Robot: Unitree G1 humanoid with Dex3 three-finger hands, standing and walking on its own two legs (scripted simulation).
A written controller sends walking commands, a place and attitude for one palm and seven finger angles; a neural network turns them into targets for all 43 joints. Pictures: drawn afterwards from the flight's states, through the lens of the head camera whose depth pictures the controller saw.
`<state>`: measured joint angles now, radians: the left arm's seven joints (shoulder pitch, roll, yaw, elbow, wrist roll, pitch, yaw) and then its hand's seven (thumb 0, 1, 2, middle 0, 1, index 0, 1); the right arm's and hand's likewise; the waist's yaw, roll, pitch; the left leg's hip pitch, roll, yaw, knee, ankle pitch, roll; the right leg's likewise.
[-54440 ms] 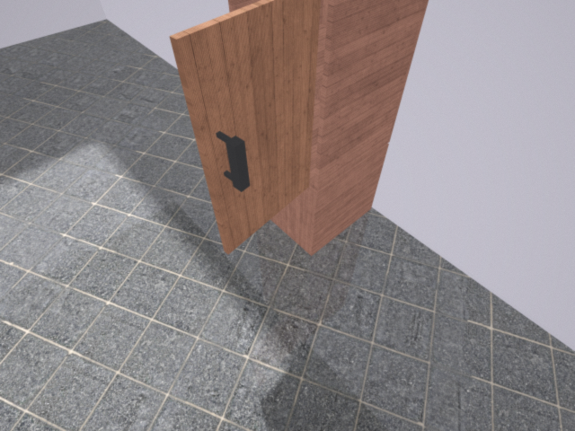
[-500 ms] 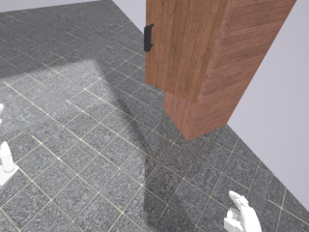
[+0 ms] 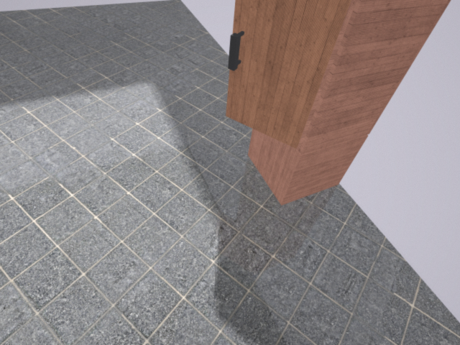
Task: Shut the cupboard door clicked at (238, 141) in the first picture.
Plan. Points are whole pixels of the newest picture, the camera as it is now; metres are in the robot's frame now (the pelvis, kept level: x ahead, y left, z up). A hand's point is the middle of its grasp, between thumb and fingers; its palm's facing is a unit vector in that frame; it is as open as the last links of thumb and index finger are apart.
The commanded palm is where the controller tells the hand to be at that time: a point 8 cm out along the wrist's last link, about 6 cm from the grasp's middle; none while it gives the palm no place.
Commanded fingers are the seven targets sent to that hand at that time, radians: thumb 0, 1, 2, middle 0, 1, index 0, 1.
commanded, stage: let the arm hang, fingers relaxed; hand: left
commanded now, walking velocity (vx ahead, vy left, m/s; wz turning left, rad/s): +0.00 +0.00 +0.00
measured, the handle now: (237, 50) +1.06 +0.02 -0.01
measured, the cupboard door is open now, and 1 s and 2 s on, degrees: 33 33 33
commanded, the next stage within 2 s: look to check the result in 0.72 s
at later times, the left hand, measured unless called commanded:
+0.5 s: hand out of the picture +0.03 +0.22 -0.16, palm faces +0.01 -0.97 -0.26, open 7.3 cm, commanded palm none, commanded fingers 0.00 0.90 0.90 -0.20 -0.30 -0.20 -0.30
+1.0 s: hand out of the picture +0.08 +0.24 -0.15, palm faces -0.01 -0.95 -0.30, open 7.3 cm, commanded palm none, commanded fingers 0.00 0.90 0.90 -0.20 -0.30 -0.20 -0.30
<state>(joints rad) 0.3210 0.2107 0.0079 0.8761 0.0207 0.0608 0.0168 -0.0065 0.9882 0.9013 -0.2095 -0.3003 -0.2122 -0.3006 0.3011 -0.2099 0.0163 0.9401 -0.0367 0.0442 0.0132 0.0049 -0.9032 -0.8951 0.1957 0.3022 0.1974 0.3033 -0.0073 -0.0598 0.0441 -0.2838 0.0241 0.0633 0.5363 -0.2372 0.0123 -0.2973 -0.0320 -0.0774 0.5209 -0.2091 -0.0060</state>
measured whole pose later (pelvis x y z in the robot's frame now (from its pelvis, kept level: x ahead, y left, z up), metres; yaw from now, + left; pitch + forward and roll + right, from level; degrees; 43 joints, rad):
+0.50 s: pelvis +0.01 +0.01 +0.01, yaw -1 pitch -1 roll +0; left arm 0.25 0.23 0.03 1.09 0.02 0.01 0.02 0.01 0.91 0.90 -0.20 -0.30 -0.20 -0.30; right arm 0.29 -0.19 -0.02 1.08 -0.03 0.01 -0.01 0.00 -0.90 -0.90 0.20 0.30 0.20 0.30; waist 0.00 0.01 0.01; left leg -0.23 0.01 0.09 0.46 -0.21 0.03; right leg -0.25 -0.03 -0.04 0.43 -0.17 0.01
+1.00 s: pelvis +0.04 +0.01 +0.01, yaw -1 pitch -1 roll +0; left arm 0.18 0.28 0.02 1.13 0.02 0.00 0.01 0.00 0.91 0.90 -0.20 -0.30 -0.21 -0.30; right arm 0.17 -0.26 -0.01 1.11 -0.02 -0.01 -0.01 0.00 -0.90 -0.90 0.20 0.30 0.20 0.30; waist 0.00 0.01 0.04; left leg -0.13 0.01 0.08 0.35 -0.21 0.02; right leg -0.15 -0.03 -0.05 0.35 -0.18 0.01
